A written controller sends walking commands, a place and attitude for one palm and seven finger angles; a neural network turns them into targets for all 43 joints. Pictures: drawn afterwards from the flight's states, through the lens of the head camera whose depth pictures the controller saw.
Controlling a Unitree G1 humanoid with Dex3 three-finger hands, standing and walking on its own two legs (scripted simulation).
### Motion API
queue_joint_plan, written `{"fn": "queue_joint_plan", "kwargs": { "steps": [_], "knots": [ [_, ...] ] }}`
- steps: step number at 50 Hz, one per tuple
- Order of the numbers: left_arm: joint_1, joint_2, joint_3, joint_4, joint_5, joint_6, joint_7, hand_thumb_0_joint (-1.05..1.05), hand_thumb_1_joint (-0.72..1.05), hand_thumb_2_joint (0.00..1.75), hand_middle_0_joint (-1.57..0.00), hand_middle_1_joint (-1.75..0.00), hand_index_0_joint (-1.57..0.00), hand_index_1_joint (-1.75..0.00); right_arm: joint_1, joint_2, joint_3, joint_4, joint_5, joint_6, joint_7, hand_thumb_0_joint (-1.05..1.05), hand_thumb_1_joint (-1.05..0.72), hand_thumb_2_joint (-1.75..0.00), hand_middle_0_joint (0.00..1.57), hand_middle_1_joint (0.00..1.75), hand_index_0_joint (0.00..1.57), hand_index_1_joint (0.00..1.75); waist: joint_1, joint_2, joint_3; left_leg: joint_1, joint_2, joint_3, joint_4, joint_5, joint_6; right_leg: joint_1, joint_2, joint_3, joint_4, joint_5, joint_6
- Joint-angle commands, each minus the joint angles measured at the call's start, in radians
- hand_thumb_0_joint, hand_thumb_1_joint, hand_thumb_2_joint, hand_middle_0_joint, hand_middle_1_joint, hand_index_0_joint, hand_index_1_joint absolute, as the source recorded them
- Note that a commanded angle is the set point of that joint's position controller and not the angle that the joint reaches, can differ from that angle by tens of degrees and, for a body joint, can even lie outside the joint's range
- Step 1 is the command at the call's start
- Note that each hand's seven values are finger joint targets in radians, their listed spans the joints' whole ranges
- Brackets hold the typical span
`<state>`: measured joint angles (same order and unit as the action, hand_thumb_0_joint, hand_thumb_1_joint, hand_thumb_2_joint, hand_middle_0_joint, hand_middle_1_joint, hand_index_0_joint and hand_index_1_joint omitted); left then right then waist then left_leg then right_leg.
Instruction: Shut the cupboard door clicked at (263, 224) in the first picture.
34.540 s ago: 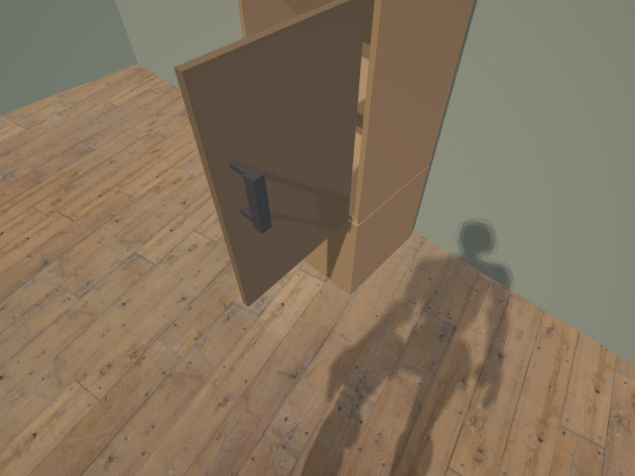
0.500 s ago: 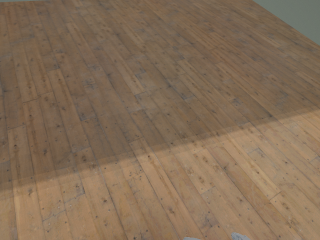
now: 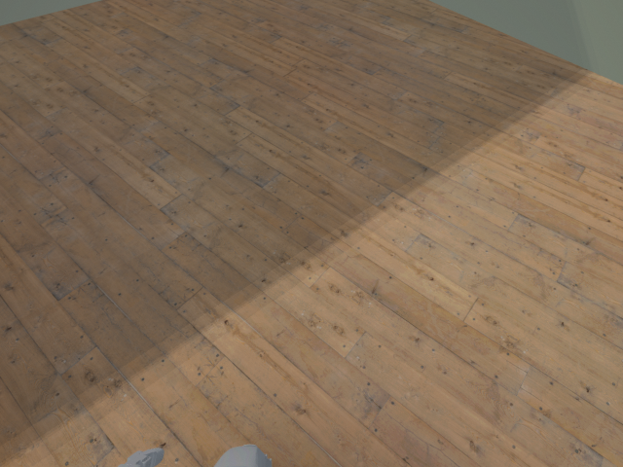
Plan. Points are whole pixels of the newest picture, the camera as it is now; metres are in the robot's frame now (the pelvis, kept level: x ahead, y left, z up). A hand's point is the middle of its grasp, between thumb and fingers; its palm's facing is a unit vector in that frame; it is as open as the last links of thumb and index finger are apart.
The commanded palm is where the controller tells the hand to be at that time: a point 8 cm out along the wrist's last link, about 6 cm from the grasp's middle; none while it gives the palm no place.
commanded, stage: turn to face it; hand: left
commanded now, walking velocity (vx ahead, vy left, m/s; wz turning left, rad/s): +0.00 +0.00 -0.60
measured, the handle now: out of the picture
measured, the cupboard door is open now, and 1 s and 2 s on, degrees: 58 58 58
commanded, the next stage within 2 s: none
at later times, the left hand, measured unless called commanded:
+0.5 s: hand (207, 430) +0.19 +0.17 -0.16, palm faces -0.30 -0.92 -0.26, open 7.4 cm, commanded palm none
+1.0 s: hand (231, 396) +0.24 +0.14 -0.16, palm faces -0.54 -0.82 -0.21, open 7.4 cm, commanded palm none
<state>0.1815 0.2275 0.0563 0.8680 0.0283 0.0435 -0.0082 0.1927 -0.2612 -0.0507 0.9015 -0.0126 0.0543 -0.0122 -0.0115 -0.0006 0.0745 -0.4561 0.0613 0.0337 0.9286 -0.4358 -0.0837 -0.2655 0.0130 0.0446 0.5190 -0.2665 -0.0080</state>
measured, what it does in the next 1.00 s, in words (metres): steps on the spot, turning right: left foot, then right foot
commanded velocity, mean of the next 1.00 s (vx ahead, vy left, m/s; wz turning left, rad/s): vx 0.00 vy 0.00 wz -0.60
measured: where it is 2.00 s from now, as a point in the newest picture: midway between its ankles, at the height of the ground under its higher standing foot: outside the picture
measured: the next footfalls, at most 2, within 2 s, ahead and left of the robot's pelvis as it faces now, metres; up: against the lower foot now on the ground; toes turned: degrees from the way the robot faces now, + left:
left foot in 0.10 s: +0.08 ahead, +0.14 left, +0.00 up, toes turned -1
right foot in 0.46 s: +0.01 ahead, -0.12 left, +0.00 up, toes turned -21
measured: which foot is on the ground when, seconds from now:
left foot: up 0.00-0.08, down 0.10-0.46, up 0.48-0.78, down 0.80-1.00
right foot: down 0.00-0.10, up 0.12-0.44, down 0.46-0.80, up 0.82-1.00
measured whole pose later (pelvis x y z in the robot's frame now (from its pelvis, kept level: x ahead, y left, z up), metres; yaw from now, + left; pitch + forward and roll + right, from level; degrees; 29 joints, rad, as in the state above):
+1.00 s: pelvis +0.04 +0.01 +0.00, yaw -36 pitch +1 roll -2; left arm 0.17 0.27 0.10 0.89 0.02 0.09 -0.04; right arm 0.21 -0.20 -0.01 0.87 -0.03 0.02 -0.02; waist 0.01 -0.02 0.09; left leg -0.24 0.12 0.14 0.52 -0.29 -0.01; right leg -0.45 0.00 -0.04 0.99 -0.48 0.05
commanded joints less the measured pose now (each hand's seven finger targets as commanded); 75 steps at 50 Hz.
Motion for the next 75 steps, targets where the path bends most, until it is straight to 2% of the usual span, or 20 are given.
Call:
{"fn": "queue_joint_plan", "kwargs": {
  "steps": [1, 3, 5, 6, 11, 20, 22, 24, 29, 37, 38, 40, 45, 54, 55, 57, 64, 72, 73, 75],
  "knots": [
    [-0.016, 0.224, 0.065, -0.073, 0.000, -0.011, 0.011, 0.00, 0.90, 0.90, -0.20, -0.30, -0.20, -0.30, 0.044, -0.059, -0.013, -0.087, 0.007, -0.040, -0.012, 0.00, -0.90, -0.90, 0.20, 0.30, 0.20, 0.30, 0.000, -0.161, -0.123, 0.104, -0.030, 0.012, -0.247, 0.068, 0.006, 0.042, -0.216, 0.262, -0.099, 0.347, -0.157],
    [-0.042, 0.195, 0.059, -0.077, -0.010, -0.002, 0.008, 0.00, 0.90, 0.90, -0.20, -0.30, -0.20, -0.30, 0.112, -0.081, -0.015, -0.064, 0.007, -0.053, -0.015, 0.00, -0.90, -0.90, 0.20, 0.30, 0.20, 0.30, -0.036, -0.113, -0.127, 0.288, -0.018, -0.006, -0.486, 0.223, 0.018, -0.072, -0.149, 0.232, -0.018, 0.224, -0.080],
    [-0.017, 0.099, 0.040, -0.117, -0.023, 0.005, -0.006, 0.00, 0.90, 0.90, -0.20, -0.30, -0.20, -0.30, 0.162, -0.241, -0.040, -0.076, -0.017, -0.064, -0.025, 0.00, -0.90, -0.90, 0.20, 0.30, 0.20, 0.30, -0.042, 0.327, -0.123, 0.376, 0.380, -0.412, -0.674, 0.294, 0.197, -0.301, 0.057, -0.007, 0.353, -0.335, 0.028],
    [-0.033, 0.130, 0.045, -0.116, -0.010, 0.007, -0.009, 0.00, 0.90, 0.90, -0.20, -0.30, -0.20, -0.30, 0.150, -0.234, -0.035, -0.084, -0.021, -0.064, -0.025, 0.00, -0.90, -0.90, 0.20, 0.30, 0.20, 0.30, -0.046, 0.243, -0.107, 0.274, 0.426, -0.430, -0.689, 0.220, 0.253, -0.269, 0.012, 0.008, 0.529, -0.361, 0.029],
    [-0.037, 0.090, 0.046, -0.082, -0.011, 0.019, -0.037, 0.00, 0.90, 0.90, -0.20, -0.30, -0.20, -0.30, 0.047, -0.153, -0.017, -0.095, -0.022, -0.063, -0.033, 0.00, -0.90, -0.90, 0.20, 0.30, 0.20, 0.30, 0.003, 0.193, -0.096, 0.331, 0.276, -0.085, -0.589, 0.545, 0.211, -0.263, -0.042, -0.063, 0.547, -0.212, 0.062],
    [-0.002, 0.085, 0.039, -0.074, -0.009, 0.004, -0.031, 0.00, 0.90, 0.90, -0.20, -0.30, -0.20, -0.30, 0.062, -0.181, -0.047, -0.062, -0.013, -0.045, -0.015, 0.00, -0.90, -0.90, 0.20, 0.30, 0.20, 0.30, 0.012, 0.199, -0.110, 0.248, 0.283, 0.060, -0.425, 0.488, 0.150, 0.049, -0.001, -0.162, 0.036, -0.016, 0.021],
    [0.110, 0.226, 0.066, -0.041, 0.004, -0.018, -0.015, 0.00, 0.90, 0.90, -0.20, -0.30, -0.20, -0.30, 0.035, -0.097, -0.036, -0.098, 0.003, -0.041, -0.005, 0.00, -0.90, -0.90, 0.20, 0.30, 0.20, 0.30, 0.070, -0.192, -0.143, -0.031, 0.111, 0.185, -0.097, 0.059, 0.030, 0.306, -0.268, 0.191, -0.203, 0.282, -0.083],
    [0.135, 0.267, 0.074, -0.031, -0.009, -0.019, 0.010, 0.00, 0.90, 0.90, -0.20, -0.30, -0.20, -0.30, -0.044, -0.089, -0.024, -0.132, 0.001, -0.020, -0.017, 0.00, -0.90, -0.90, 0.20, 0.30, 0.20, 0.30, 0.090, -0.222, -0.104, -0.159, 0.046, -0.009, 0.204, -0.165, 0.016, 0.177, -0.394, 0.363, -0.213, 0.405, -0.229],
    [-0.016, 0.190, 0.054, -0.070, -0.003, -0.023, 0.018, 0.00, 0.90, 0.90, -0.20, -0.30, -0.20, -0.30, 0.000, -0.070, -0.021, -0.084, -0.003, -0.028, -0.007, 0.00, -0.90, -0.90, 0.20, 0.30, 0.20, 0.30, 0.011, -0.156, -0.120, -0.079, 0.035, -0.012, 0.103, 0.008, -0.005, 0.128, -0.241, 0.189, -0.152, 0.413, -0.178],
    [-0.022, 0.205, 0.065, -0.058, -0.008, -0.008, 0.012, 0.00, 0.90, 0.90, -0.20, -0.30, -0.20, -0.30, 0.065, -0.067, -0.015, -0.081, 0.009, -0.046, -0.019, 0.00, -0.90, -0.90, 0.20, 0.30, 0.20, 0.30, -0.018, -0.154, -0.139, 0.209, -0.036, 0.005, -0.408, 0.163, 0.012, 0.009, -0.183, 0.289, -0.055, 0.349, -0.123],
    [-0.026, 0.169, 0.059, -0.065, -0.013, -0.002, 0.010, 0.00, 0.90, 0.90, -0.20, -0.30, -0.20, -0.30, 0.094, -0.092, -0.021, -0.073, 0.007, -0.054, -0.022, 0.00, -0.90, -0.90, 0.20, 0.30, 0.20, 0.30, -0.030, -0.069, -0.146, 0.334, 0.012, -0.037, -0.538, 0.227, 0.029, -0.091, -0.118, 0.249, 0.009, 0.232, -0.070],
    [-0.010, 0.102, 0.044, -0.105, -0.018, 0.000, -0.005, 0.00, 0.90, 0.90, -0.20, -0.30, -0.20, -0.30, 0.138, -0.236, -0.041, -0.091, -0.016, -0.058, -0.028, 0.00, -0.90, -0.90, 0.20, 0.30, 0.20, 0.30, -0.042, 0.300, -0.136, 0.388, 0.416, -0.402, -0.661, 0.359, 0.219, -0.300, 0.046, -0.007, 0.409, -0.359, 0.026],
    [-0.031, 0.101, 0.051, -0.067, -0.010, 0.017, -0.032, 0.00, 0.90, 0.90, -0.20, -0.30, -0.20, -0.30, 0.020, -0.151, -0.018, -0.110, -0.022, -0.060, -0.034, 0.00, -0.90, -0.90, 0.20, 0.30, 0.20, 0.30, 0.006, 0.176, -0.075, 0.327, 0.286, -0.093, -0.579, 0.610, 0.213, -0.292, -0.042, -0.043, 0.602, -0.219, 0.063],
    [-0.007, 0.086, 0.038, -0.067, -0.009, 0.001, -0.034, 0.00, 0.90, 0.90, -0.20, -0.30, -0.20, -0.30, 0.042, -0.186, -0.048, -0.070, -0.014, -0.045, -0.015, 0.00, -0.90, -0.90, 0.20, 0.30, 0.20, 0.30, 0.014, 0.203, -0.113, 0.300, 0.281, 0.076, -0.405, 0.580, 0.150, 0.011, -0.001, -0.165, 0.065, -0.028, 0.024],
    [0.057, 0.119, 0.046, -0.047, -0.007, -0.007, -0.031, 0.00, 0.90, 0.90, -0.20, -0.30, -0.20, -0.30, 0.027, -0.183, -0.051, -0.076, -0.008, -0.043, -0.011, 0.00, -0.90, -0.90, 0.20, 0.30, 0.20, 0.30, 0.049, 0.131, -0.129, 0.210, 0.246, 0.110, -0.293, 0.481, 0.104, 0.150, -0.019, -0.135, -0.056, 0.092, 0.005],
    [0.163, 0.289, 0.072, -0.015, -0.008, -0.024, -0.005, 0.00, 0.90, 0.90, -0.20, -0.30, -0.20, -0.30, -0.038, -0.082, -0.023, -0.147, 0.003, -0.035, -0.007, 0.00, -0.90, -0.90, 0.20, 0.30, 0.20, 0.30, 0.105, -0.296, -0.133, -0.146, 0.022, 0.116, 0.129, -0.228, 0.006, 0.287, -0.407, 0.361, -0.184, 0.574, -0.188],
    [-0.017, 0.206, 0.052, -0.062, -0.002, -0.022, 0.017, 0.00, 0.90, 0.90, -0.20, -0.30, -0.20, -0.30, -0.007, -0.069, -0.016, -0.087, -0.001, -0.025, -0.005, 0.00, -0.90, -0.90, 0.20, 0.30, 0.20, 0.30, 0.012, -0.146, -0.125, -0.043, 0.028, -0.001, 0.081, 0.018, -0.007, 0.097, -0.235, 0.181, -0.153, 0.400, -0.178],
    [-0.025, 0.211, 0.061, -0.054, -0.010, -0.009, 0.010, 0.00, 0.90, 0.90, -0.20, -0.30, -0.20, -0.30, 0.056, -0.074, -0.014, -0.083, 0.009, -0.046, -0.018, 0.00, -0.90, -0.90, 0.20, 0.30, 0.20, 0.30, -0.014, -0.149, -0.137, 0.208, -0.037, 0.009, -0.406, 0.168, 0.010, 0.012, -0.174, 0.291, -0.059, 0.353, -0.120],
    [-0.036, 0.182, 0.055, -0.059, -0.013, -0.005, 0.009, 0.00, 0.90, 0.90, -0.20, -0.30, -0.20, -0.30, 0.092, -0.101, -0.019, -0.072, 0.007, -0.052, -0.020, 0.00, -0.90, -0.90, 0.20, 0.30, 0.20, 0.30, -0.032, -0.083, -0.140, 0.319, 0.011, -0.032, -0.527, 0.230, 0.025, -0.077, -0.120, 0.255, -0.001, 0.244, -0.073],
    [-0.012, 0.106, 0.039, -0.099, -0.020, -0.004, -0.004, 0.00, 0.90, 0.90, -0.20, -0.30, -0.20, -0.30, 0.143, -0.241, -0.039, -0.087, -0.015, -0.060, -0.026, 0.00, -0.90, -0.90, 0.20, 0.30, 0.20, 0.30, -0.040, 0.301, -0.149, 0.409, 0.414, -0.396, -0.645, 0.438, 0.217, -0.293, 0.053, -0.002, 0.395, -0.359, 0.026]
  ]
}}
